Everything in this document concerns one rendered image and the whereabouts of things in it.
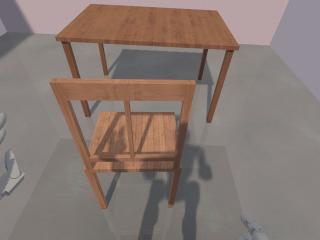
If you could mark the table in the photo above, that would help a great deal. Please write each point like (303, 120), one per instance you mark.
(150, 26)

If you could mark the chair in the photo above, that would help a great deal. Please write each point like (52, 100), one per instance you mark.
(128, 141)

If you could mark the left robot hand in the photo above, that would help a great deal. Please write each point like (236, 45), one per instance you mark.
(13, 177)

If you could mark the right robot hand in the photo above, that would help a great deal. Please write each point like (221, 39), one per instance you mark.
(253, 228)

